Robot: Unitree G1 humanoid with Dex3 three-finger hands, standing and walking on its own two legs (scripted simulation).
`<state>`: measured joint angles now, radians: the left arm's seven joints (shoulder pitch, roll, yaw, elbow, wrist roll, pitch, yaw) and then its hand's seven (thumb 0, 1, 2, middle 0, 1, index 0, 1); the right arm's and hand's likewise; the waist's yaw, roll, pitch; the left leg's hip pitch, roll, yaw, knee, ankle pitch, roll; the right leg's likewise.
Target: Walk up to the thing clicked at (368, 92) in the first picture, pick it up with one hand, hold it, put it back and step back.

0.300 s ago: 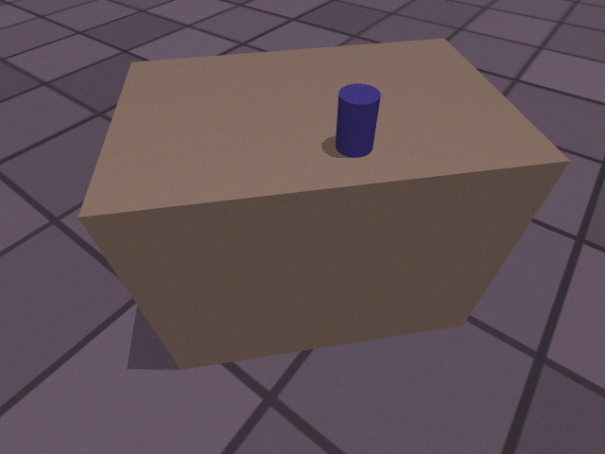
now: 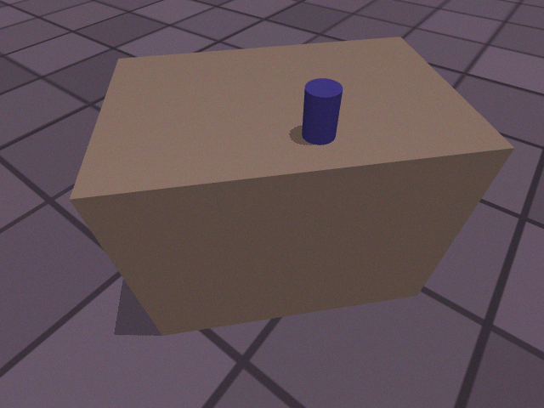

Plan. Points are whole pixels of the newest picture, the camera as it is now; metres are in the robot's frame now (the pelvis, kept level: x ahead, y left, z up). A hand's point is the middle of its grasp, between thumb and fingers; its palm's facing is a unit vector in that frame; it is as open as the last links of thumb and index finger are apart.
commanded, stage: stand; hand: right
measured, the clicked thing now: (321, 112) +0.75 -0.06 +0.03
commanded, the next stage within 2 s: walk up in 0.82 s
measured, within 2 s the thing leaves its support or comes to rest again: neither
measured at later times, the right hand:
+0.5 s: hand out of the picture +0.08 -0.25 -0.16, palm faces -0.02 +0.94 -0.34, open 7.4 cm
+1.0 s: hand out of the picture +0.09 -0.25 -0.15, palm faces -0.11 +0.93 -0.36, open 7.4 cm
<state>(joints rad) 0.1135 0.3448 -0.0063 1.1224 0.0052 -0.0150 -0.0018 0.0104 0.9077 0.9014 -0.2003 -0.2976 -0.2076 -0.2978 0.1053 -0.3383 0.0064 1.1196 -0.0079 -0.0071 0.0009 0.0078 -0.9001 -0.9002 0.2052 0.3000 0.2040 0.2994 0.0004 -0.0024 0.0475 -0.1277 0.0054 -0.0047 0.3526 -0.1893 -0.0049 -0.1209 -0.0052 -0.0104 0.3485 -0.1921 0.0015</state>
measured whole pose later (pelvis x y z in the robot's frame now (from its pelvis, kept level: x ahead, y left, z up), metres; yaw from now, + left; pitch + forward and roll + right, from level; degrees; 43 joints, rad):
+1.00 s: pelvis +0.02 +0.01 +0.00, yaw +3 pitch -2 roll -1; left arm 0.21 0.37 0.08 1.01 0.04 -0.06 -0.02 0.01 0.91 0.90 -0.20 -0.30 -0.21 -0.30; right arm 0.23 -0.38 -0.06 1.04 -0.04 0.02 0.05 0.01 -0.90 -0.90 0.21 0.30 0.20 0.30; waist 0.03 0.01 0.04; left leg -0.34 0.02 -0.03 0.81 -0.43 0.02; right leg -0.08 -0.02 -0.06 0.37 -0.26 -0.03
